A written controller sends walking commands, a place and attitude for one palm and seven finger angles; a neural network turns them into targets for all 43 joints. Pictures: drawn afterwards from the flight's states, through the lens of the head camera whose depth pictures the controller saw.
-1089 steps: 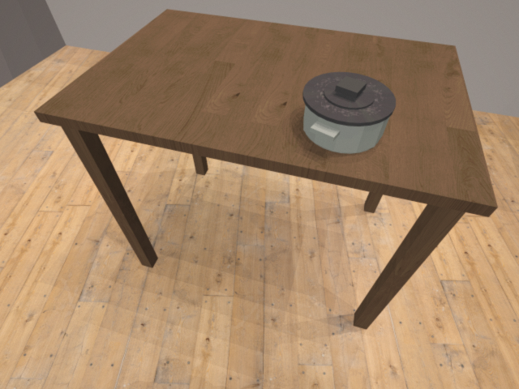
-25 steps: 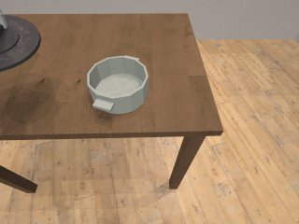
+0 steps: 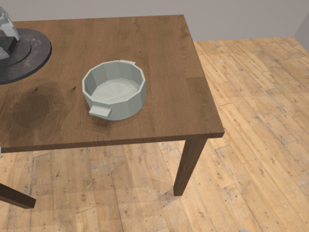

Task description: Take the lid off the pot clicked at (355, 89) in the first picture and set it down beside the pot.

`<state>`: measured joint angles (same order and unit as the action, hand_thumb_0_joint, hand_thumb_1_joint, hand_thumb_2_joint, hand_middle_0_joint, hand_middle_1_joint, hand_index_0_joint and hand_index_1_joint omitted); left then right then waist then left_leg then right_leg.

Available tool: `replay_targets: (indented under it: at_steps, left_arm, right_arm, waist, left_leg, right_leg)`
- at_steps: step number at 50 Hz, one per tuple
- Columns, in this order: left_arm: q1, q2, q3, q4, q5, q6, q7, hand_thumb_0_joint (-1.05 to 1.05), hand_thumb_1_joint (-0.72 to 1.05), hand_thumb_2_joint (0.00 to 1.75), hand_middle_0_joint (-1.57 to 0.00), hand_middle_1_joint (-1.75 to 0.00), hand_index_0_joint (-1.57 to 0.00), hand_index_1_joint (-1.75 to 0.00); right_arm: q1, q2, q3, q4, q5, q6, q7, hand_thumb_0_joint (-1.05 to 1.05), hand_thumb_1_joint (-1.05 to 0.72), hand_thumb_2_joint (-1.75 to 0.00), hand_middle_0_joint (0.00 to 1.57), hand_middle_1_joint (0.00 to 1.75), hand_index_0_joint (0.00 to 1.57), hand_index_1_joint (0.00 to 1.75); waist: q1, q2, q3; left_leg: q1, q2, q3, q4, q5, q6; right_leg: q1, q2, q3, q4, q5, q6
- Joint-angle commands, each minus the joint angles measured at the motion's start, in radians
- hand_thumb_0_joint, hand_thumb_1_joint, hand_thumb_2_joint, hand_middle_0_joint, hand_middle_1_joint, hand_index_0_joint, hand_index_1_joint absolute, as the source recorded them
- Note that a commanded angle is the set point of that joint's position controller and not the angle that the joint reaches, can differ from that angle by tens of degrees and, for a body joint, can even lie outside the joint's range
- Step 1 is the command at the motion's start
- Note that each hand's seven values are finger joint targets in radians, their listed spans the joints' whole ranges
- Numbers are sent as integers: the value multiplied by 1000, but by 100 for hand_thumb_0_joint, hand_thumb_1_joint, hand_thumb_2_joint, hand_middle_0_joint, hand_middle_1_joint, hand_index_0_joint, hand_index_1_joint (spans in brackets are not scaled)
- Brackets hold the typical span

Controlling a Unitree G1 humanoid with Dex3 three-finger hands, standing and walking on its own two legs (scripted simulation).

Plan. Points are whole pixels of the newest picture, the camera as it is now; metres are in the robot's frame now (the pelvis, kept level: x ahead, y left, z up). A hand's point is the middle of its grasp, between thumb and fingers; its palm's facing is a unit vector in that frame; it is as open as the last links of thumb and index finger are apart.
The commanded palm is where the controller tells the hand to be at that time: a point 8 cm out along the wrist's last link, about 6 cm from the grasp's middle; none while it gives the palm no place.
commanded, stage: lower the lid onto the table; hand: left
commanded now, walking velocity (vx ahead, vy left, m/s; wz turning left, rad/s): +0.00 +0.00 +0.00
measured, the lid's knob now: (2, 45) +0.49 +0.33 +0.23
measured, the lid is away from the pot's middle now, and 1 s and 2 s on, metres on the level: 0.23 0.23 0.24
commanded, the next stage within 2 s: none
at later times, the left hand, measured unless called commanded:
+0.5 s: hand (2, 62) +0.44 +0.31 +0.22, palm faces -0.32 -0.16 -0.94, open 8.2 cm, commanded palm +0.46 +0.32 +0.29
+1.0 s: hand (11, 71) +0.45 +0.32 +0.19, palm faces -0.33 -0.18 -0.93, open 8.2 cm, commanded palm +0.45 +0.32 +0.25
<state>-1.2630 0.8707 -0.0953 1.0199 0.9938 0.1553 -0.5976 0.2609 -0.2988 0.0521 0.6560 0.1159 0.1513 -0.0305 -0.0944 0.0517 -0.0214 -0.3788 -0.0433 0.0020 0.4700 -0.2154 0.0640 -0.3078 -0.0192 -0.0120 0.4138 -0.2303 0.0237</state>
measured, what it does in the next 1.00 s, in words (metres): stands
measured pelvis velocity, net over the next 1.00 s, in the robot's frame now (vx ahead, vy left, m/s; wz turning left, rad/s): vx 0.00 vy -0.01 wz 0.00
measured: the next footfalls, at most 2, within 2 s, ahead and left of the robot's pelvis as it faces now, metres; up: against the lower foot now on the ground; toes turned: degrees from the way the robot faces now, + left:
none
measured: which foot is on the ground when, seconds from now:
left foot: down 0.00-1.00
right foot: down 0.00-1.00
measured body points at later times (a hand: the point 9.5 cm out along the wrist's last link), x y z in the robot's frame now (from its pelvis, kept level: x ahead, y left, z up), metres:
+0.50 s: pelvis +0.00 -0.01 +0.00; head +0.05 -0.02 +0.44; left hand +0.46 +0.32 +0.27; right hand +0.08 -0.28 -0.13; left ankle +0.01 +0.08 -0.74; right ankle -0.02 -0.14 -0.74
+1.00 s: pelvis +0.00 -0.01 -0.01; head +0.06 -0.02 +0.44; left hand +0.47 +0.32 +0.24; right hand +0.07 -0.28 -0.13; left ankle +0.01 +0.08 -0.74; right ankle -0.02 -0.14 -0.74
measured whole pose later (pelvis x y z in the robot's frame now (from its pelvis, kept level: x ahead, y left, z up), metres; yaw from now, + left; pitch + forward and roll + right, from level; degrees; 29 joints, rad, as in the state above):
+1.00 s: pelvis +0.00 -0.01 -0.01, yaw +0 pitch +8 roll -1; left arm -1.11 0.86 -0.03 1.06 0.97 0.08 -0.52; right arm 0.25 -0.30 0.04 0.67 0.11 0.18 -0.05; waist -0.10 0.05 -0.04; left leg -0.43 -0.03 0.00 0.54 -0.26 0.05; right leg -0.36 0.00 -0.02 0.48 -0.27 0.01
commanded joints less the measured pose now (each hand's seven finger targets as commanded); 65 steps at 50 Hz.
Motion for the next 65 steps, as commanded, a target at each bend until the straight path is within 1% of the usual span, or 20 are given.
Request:
replay_targets:
  at_steps: [1,4,11,12,20,22,26,27,31,32,38,42,45,47,51,52,54,56,62,65]
  left_arm:
    - [-563,301,54,-260,-1,-5,74,0,65,101,-80,-102,-73,-101]
    - [-529,344,95,-251,4,-6,78,0,65,101,-80,-102,-73,-101]
    - [-533,222,1,-263,-26,3,82,0,65,101,-80,-102,-73,-101]
    - [-548,283,52,-275,-11,1,89,0,65,101,-80,-102,-73,-101]
    - [-534,261,24,-155,-16,-16,98,0,65,101,-80,-102,-73,-101]
    - [-539,306,47,-162,-8,-26,105,0,65,101,-80,-102,-73,-101]
    - [-543,249,-1,-143,-22,-33,106,0,65,101,-80,-102,-73,-101]
    - [-593,317,55,-206,-9,-39,116,0,65,101,-80,-102,-73,-101]
    - [-529,277,36,-172,-21,-53,115,0,65,101,-80,-102,-73,-101]
    - [-552,334,91,-217,-8,-57,123,0,65,101,-80,-102,-73,-101]
    - [-442,294,78,-124,-14,-55,123,0,65,101,-80,-102,-73,-101]
    - [-412,354,137,-231,-11,-66,134,0,65,101,-80,-102,-73,-101]
    - [-360,370,153,-157,-17,-68,132,0,65,101,-80,-102,-73,-101]
    - [-390,383,157,-208,-19,-74,135,0,65,101,-80,-102,-73,-101]
    - [-373,304,88,-164,-36,-78,133,0,65,101,-80,-102,-73,-101]
    - [-402,376,147,-193,-21,-83,143,0,65,101,-80,-102,-73,-101]
    - [-447,344,115,-227,-29,-92,144,0,65,101,-80,-102,-73,-101]
    - [-421,224,22,-175,-48,-90,135,0,65,101,-80,-102,-73,-101]
    - [-453,275,68,-182,-38,-105,148,0,65,101,-80,-102,-73,-101]
    - [-419,229,27,-84,-43,-100,145,0,65,101,-80,-102,-73,-101]
  right_arm:
    - [20,-165,-65,-104,-6,-36,-13,0,-90,-90,20,30,20,30]
    - [21,-164,-64,-96,-4,-33,-12,0,-90,-90,20,30,20,30]
    - [15,-166,-67,-85,-3,-38,-16,0,-90,-90,20,30,20,30]
    - [25,-164,-67,-75,-6,-37,-15,0,-90,-90,20,30,20,30]
    - [23,-167,-57,-50,-5,-45,-31,0,-90,-90,20,30,20,30]
    - [15,-168,-51,-50,-6,-41,-33,0,-90,-90,20,30,20,30]
    - [11,-168,-51,-53,-2,-52,-40,0,-90,-90,20,30,20,30]
    - [24,-168,-55,-46,-9,-51,-38,0,-90,-90,20,30,20,30]
    - [22,-168,-56,-55,-7,-54,-41,0,-90,-90,20,30,20,30]
    - [32,-167,-61,-51,-13,-50,-35,0,-90,-90,20,30,20,30]
    - [28,-172,-68,-54,-8,-20,-26,0,-90,-90,20,30,20,30]
    - [17,-167,-71,-77,-14,-12,-19,0,-90,-90,20,30,20,30]
    - [12,-168,-69,-79,-11,3,-23,0,-90,-90,20,30,20,30]
    - [7,-169,-69,-83,-8,9,-24,0,-90,-90,20,30,20,30]
    - [6,-169,-68,-82,-2,5,-32,0,-90,-90,20,30,20,30]
    - [19,-169,-69,-74,-8,8,-31,0,-90,-90,20,30,20,30]
    - [15,-165,-68,-74,-5,4,-34,0,-90,-90,20,30,20,30]
    - [16,-163,-69,-69,-2,-10,-40,0,-90,-90,20,30,20,30]
    - [36,-167,-69,-43,-11,-21,-47,0,-90,-90,20,30,20,30]
    - [43,-171,-68,-30,-8,-21,-51,0,-90,-90,20,30,20,30]
  waist:
    - [3,126,-461]
    - [10,72,-446]
    - [-11,119,-422]
    - [-3,89,-450]
    - [-12,50,-382]
    - [-8,44,-411]
    - [-19,99,-401]
    - [-9,95,-464]
    - [-10,115,-465]
    - [0,113,-506]
    - [-7,46,-430]
    - [10,94,-521]
    - [8,39,-450]
    - [9,54,-475]
    - [-11,108,-423]
    - [-1,86,-457]
    - [-8,113,-472]
    - [-27,131,-430]
    - [-22,128,-468]
    - [-34,73,-382]
  left_leg:
    - [372,18,-61,16,494,6]
    - [341,14,-52,14,431,13]
    - [365,14,-62,23,413,10]
    - [363,15,-65,23,396,11]
    - [275,2,-47,11,242,18]
    - [255,1,-38,15,252,16]
    - [280,6,-42,27,297,18]
    - [306,9,-51,27,308,14]
    - [320,9,-50,49,408,15]
    - [339,13,-59,55,447,11]
    - [276,12,-45,66,432,16]
    - [334,16,-55,90,563,13]
    - [253,8,-33,80,437,22]
    - [267,14,-39,75,444,17]
    - [291,19,-40,81,449,18]
    - [286,19,-44,78,409,15]
    - [312,18,-55,76,406,16]
    - [336,24,-58,83,424,13]
    - [338,20,-63,87,388,8]
    - [258,13,-50,73,255,14]
  right_leg:
    - [26,58,-42,-22,265,-67]
    - [40,62,-39,-12,252,-61]
    - [-22,60,-48,-21,216,-65]
    - [4,63,-41,-15,215,-60]
    - [7,60,-41,-12,183,-60]
    - [42,55,-33,0,215,-58]
    - [6,54,-36,-3,224,-62]
    - [29,56,-29,6,224,-56]
    - [15,56,-36,18,274,-61]
    - [30,57,-29,27,287,-55]
    - [1,59,-33,35,288,-53]
    - [30,58,-23,52,342,-52]
    - [43,58,-23,44,315,-49]
    - [45,55,-24,49,308,-49]
    - [-24,60,-33,36,271,-56]
    - [-4,60,-26,42,250,-50]
    - [-21,60,-31,39,241,-53]
    - [-83,64,-45,34,212,-57]
    - [-78,66,-40,43,200,-56]
    - [-96,68,-43,31,158,-56]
